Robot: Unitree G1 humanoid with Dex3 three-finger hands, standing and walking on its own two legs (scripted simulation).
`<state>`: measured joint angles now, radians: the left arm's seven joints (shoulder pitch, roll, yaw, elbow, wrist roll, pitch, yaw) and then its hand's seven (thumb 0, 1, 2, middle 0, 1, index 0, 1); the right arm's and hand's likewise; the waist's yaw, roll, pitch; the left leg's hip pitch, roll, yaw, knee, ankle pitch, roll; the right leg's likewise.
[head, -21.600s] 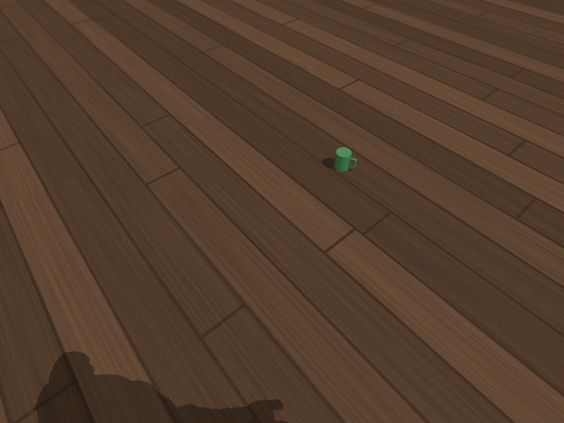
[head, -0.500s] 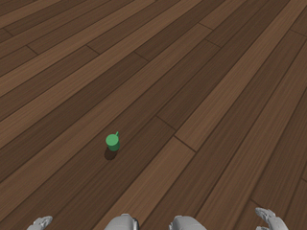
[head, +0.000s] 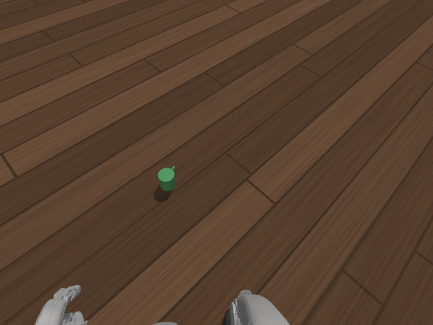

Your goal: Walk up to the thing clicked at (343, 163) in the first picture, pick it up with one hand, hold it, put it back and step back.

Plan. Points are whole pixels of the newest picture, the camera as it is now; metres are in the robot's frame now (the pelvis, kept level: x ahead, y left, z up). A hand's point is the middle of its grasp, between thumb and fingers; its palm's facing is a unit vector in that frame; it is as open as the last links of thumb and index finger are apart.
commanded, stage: walk up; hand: left
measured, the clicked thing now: (168, 177) +0.80 +0.20 -0.71
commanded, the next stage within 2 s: stand in 1.48 s
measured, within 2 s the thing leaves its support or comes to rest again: neither
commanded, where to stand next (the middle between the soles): +0.39 -0.02 m, yaw -3 degrees
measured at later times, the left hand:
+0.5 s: hand out of the picture -0.02 +0.24 -0.12, palm faces +0.01 -0.91 -0.42, open 7.4 cm
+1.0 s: hand out of the picture +0.08 +0.22 -0.14, palm faces -0.02 -0.93 -0.38, open 7.4 cm
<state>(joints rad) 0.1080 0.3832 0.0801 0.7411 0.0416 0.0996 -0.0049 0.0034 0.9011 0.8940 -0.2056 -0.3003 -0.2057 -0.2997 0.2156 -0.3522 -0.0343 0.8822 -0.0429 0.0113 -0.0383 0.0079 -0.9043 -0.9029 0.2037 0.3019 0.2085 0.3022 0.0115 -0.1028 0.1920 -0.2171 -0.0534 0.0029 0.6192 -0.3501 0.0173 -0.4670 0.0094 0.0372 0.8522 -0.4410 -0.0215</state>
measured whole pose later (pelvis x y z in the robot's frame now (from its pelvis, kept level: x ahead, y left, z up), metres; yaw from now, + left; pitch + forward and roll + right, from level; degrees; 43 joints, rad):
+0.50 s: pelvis -0.06 -0.04 +0.01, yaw -1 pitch -3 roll +0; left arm 0.29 0.37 0.07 0.93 0.04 -0.03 -0.02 0.01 0.90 0.89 -0.21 -0.30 -0.21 -0.30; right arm 0.25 -0.42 -0.07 0.92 -0.03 0.01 0.02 0.01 -0.91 -0.90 0.20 0.30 0.21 0.30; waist 0.04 0.06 0.06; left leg -0.36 0.01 -0.05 0.77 -0.43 -0.01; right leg -0.17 -0.01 0.03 0.56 -0.34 0.00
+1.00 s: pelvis -0.01 -0.03 +0.01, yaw -1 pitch -3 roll +0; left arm 0.17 0.34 0.03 0.97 0.03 -0.02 0.00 0.00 0.90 0.89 -0.21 -0.30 -0.21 -0.30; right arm 0.20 -0.38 -0.04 0.96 0.00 0.01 0.00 0.01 -0.91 -0.90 0.20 0.30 0.21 0.30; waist 0.00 0.03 0.07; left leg -0.26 0.01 -0.03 0.67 -0.43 0.01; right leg -0.27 -0.02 -0.03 0.61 -0.29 -0.01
